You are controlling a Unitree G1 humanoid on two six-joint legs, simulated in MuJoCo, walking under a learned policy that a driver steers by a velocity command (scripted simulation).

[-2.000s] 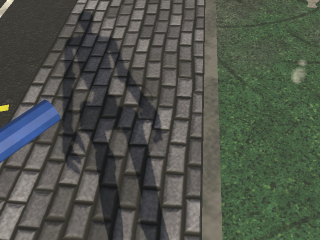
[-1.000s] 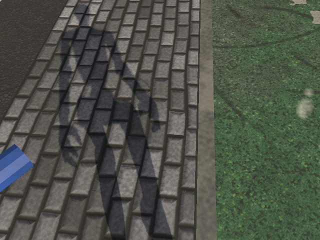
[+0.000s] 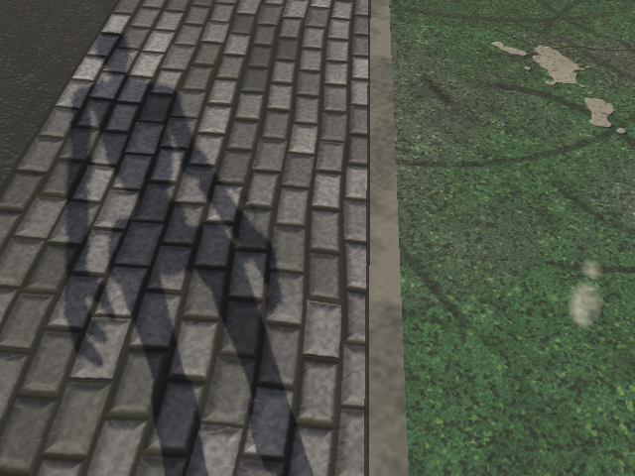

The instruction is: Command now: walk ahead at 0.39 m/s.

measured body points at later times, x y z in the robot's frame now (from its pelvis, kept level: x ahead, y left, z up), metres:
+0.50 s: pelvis +0.26 -0.01 -0.01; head +0.29 -0.02 +0.43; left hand +0.40 +0.22 -0.14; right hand +0.19 -0.24 -0.16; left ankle +0.06 +0.08 -0.64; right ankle +0.35 -0.07 -0.73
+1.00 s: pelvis +0.54 +0.01 -0.01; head +0.58 +0.01 +0.44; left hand +0.48 +0.27 -0.15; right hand +0.74 -0.22 -0.11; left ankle +0.67 +0.10 -0.74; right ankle +0.36 -0.07 -0.72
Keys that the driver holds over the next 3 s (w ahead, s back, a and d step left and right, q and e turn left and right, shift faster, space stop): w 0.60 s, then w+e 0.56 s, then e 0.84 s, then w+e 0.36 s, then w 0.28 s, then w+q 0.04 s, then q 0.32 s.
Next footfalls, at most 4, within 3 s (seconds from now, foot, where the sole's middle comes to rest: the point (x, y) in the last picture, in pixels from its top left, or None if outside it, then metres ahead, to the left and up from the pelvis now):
0.42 right None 0.39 -0.07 -0.77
0.98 left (270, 394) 0.71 0.09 -0.77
1.46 right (374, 342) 0.86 -0.15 -0.77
2.06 left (303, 320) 0.92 0.02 -0.77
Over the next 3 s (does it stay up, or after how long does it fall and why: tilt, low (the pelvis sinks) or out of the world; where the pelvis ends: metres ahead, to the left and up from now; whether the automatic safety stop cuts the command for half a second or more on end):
stays up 0.95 -0.34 0.00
